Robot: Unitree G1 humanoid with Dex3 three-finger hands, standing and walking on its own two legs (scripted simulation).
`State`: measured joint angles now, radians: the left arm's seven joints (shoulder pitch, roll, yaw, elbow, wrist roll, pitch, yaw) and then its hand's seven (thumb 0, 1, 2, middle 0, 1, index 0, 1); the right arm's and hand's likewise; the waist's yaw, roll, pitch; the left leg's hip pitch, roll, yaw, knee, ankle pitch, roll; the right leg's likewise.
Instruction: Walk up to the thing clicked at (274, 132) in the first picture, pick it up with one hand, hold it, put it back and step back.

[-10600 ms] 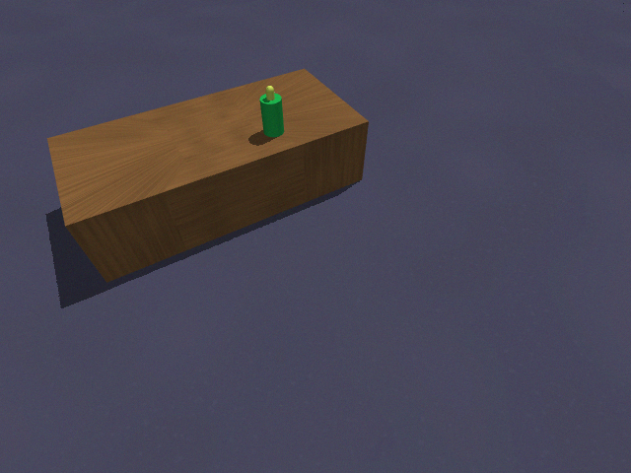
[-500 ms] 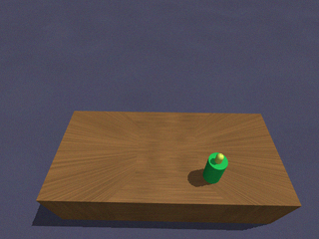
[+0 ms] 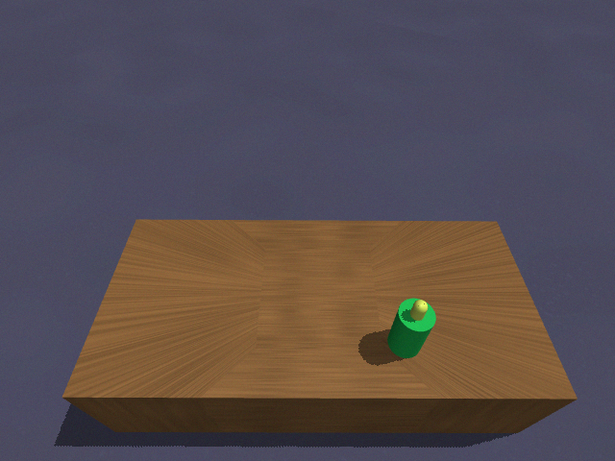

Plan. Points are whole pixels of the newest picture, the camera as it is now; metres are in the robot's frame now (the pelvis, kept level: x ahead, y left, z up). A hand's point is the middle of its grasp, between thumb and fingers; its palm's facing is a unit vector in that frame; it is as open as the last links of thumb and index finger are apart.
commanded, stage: stand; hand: right
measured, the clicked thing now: (412, 324) +0.48 -0.25 -0.35
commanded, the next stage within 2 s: none
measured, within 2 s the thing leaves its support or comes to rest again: neither
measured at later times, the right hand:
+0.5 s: hand out of the picture +0.09 -0.26 -0.16, palm faces -0.04 +0.94 -0.34, open 7.4 cm
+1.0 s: hand out of the picture +0.09 -0.26 -0.16, palm faces -0.05 +0.94 -0.34, open 7.4 cm
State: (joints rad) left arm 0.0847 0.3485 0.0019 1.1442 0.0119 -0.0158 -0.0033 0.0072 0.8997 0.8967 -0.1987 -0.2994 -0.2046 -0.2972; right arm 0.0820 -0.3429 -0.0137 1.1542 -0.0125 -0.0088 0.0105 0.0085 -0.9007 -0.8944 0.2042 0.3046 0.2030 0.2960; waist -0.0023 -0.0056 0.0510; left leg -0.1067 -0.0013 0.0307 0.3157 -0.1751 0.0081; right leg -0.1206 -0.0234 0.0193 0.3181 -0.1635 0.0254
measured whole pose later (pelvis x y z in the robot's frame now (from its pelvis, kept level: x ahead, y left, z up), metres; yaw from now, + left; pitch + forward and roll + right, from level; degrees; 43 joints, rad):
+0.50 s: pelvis +0.01 -0.01 +0.00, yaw +1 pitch -2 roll +0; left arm 0.11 0.35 0.00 1.14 0.01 -0.01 0.00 0.01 0.90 0.90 -0.20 -0.30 -0.20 -0.30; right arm 0.09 -0.35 0.00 1.14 -0.01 -0.01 0.00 0.01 -0.90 -0.89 0.20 0.30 0.20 0.30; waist 0.00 0.00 0.05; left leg -0.09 0.00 0.01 0.31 -0.18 0.00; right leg -0.10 -0.02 0.00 0.31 -0.17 0.02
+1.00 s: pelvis +0.01 -0.01 +0.00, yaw +1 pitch -2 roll +0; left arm 0.11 0.35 0.00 1.14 0.01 -0.01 0.00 0.01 0.90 0.90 -0.20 -0.30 -0.20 -0.30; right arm 0.10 -0.35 0.00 1.14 -0.01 -0.01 0.00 0.01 -0.90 -0.89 0.20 0.30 0.20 0.30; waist 0.00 0.00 0.05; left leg -0.10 0.01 0.01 0.31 -0.18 -0.01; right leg -0.10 -0.01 -0.01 0.30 -0.17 0.01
